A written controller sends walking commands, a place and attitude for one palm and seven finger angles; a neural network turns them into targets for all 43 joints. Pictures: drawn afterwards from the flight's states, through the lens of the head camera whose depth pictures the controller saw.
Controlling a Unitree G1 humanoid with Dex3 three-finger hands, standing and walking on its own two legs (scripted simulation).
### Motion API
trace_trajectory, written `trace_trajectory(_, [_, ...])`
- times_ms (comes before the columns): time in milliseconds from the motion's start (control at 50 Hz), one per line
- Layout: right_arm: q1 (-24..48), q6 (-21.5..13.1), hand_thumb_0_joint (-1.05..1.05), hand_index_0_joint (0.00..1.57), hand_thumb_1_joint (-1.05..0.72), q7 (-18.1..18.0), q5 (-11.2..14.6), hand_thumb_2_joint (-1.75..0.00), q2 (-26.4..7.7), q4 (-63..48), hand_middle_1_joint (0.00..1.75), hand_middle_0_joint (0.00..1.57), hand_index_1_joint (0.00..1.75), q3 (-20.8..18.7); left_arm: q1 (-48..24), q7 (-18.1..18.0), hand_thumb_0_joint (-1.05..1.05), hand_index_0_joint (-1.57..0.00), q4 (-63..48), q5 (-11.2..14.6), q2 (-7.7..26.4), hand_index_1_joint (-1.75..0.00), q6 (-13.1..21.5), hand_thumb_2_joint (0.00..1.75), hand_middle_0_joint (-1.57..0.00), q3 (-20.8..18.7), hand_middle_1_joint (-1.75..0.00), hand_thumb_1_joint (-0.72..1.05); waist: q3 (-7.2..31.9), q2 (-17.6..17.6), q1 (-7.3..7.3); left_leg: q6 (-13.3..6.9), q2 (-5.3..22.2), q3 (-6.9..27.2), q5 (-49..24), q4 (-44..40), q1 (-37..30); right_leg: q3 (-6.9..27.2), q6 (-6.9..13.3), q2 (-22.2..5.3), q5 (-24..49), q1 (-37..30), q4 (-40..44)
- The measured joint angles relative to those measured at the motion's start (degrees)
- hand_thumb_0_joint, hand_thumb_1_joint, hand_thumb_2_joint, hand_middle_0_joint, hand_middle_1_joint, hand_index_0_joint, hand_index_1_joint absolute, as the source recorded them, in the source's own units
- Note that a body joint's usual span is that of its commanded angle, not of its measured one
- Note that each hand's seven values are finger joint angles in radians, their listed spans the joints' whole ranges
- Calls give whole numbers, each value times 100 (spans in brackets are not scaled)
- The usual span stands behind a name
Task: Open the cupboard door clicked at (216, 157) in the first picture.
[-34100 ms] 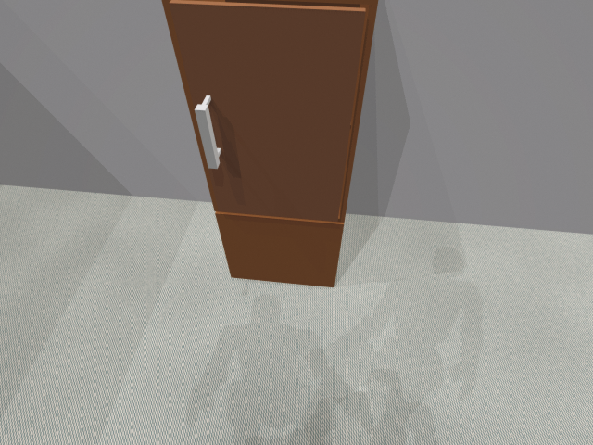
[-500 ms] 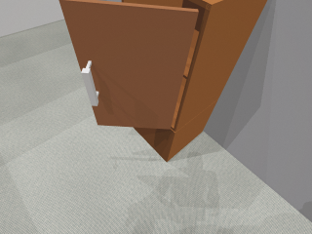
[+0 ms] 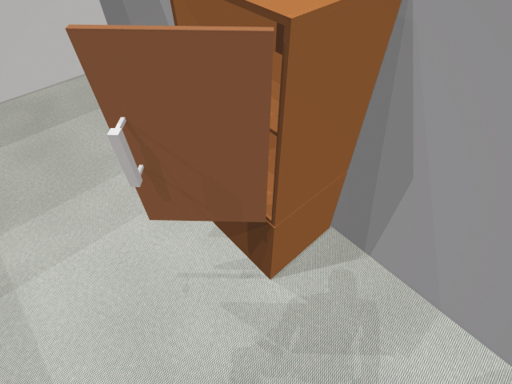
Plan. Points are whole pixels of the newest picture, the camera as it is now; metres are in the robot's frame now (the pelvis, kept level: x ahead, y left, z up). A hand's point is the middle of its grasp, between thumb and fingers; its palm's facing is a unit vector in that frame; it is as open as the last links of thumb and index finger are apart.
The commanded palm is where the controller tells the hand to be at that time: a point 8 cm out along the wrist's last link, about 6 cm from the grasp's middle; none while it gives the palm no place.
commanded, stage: come to a stop and stand still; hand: left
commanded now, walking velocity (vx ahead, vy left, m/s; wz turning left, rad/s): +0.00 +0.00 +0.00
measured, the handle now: (129, 153) +0.61 +0.33 -0.03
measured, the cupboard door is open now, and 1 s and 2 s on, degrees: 47 47 47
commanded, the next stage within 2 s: look again from close up in 0.50 s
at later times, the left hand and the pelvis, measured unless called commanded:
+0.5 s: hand out of the picture +0.01 +0.17 -0.18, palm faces +0.05 -0.99 -0.15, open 7.4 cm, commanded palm none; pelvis +0.03 +0.01 +0.00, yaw +0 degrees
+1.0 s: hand out of the picture +0.06 +0.27 -0.17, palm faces +0.00 -0.96 -0.28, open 7.4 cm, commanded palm none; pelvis -0.02 +0.06 -0.01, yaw -2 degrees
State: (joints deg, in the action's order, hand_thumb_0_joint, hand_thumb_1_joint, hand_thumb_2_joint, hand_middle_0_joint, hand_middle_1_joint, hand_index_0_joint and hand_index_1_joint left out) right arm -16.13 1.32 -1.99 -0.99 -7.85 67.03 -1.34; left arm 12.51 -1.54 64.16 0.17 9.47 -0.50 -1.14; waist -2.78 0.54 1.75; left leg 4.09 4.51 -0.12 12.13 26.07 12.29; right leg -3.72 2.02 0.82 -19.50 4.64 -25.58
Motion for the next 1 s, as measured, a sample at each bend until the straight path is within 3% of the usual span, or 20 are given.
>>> trace_trajectory(300, [207,-82,0,20,-91,-60,18,-90,-20,-71,30,20,30,18,435,-9,0,-20,129,-22,-243,-30,38,90,-20,41,-30,91,14,-104,-152,-19,-32,-48,116,-69,-143,33,-35,-35,-47,-180,171])
trace_trajectory(520, [286,-119,0,20,-91,-90,21,-90,-33,-125,30,20,30,34,390,-20,0,-20,110,-35,-198,-30,54,90,-20,43,-30,90,6,-201,-182,-88,-104,-98,198,-63,-192,67,-112,-114,-73,-258,247])
trace_trajectory(620, [244,-100,0,20,-91,-54,20,-90,-53,-224,30,20,30,64,347,-20,0,-20,2,-61,-106,-30,59,90,-20,79,-30,90,-3,-191,-156,-128,-138,-106,232,-16,-159,69,-152,-151,-84,-250,247])
trace_trajectory(720, [157,-198,1,20,-91,-29,-14,-90,-267,-873,30,20,30,-38,440,-54,0,-20,-542,-140,41,-30,192,90,-20,-6,-30,90,54,-7,-122,-296,-145,-144,435,709,405,123,-209,-185,-252,239,-304])
trace_trajectory(760, [176,-171,1,20,-91,-23,-6,-90,-307,-1043,30,20,30,-59,485,-90,0,-20,-757,-153,150,-30,162,90,-20,-44,-30,90,84,-38,-125,-390,-188,-182,515,825,432,148,-248,-239,-334,310,-496])
trace_trajectory(820, [271,-160,1,20,-91,-18,-12,-90,-319,-1190,30,20,30,-87,467,-109,0,-20,-962,-154,319,-30,47,90,-20,-71,-30,90,108,-157,-145,-330,-280,-247,594,817,360,202,-303,-354,-426,420,-839])
trace_trajectory(860, [333,-165,1,20,-90,-5,-15,-90,-355,-1259,30,20,30,-92,434,-103,0,-20,-1047,-136,382,-30,-15,90,-20,-64,-30,90,125,-137,-172,-396,-279,-280,576,880,333,224,-292,-360,-348,450,-981])
trace_trajectory(900, [386,-151,1,20,-90,12,-22,-90,-393,-1312,30,20,30,-87,404,-77,0,-20,-1124,-123,444,-30,-45,90,-20,-62,-30,90,169,-114,-198,-451,-271,-319,570,937,338,247,-281,-360,-331,394,-893])
trace_trajectory(1000, [532,-118,1,20,-90,79,-23,-90,-456,-1346,30,20,30,-56,270,-11,0,-20,-1164,-132,548,-30,-57,90,-20,-38,-30,90,220,-73,-190,-497,-271,-347,392,892,402,272,-477,-366,-156,382,-670])
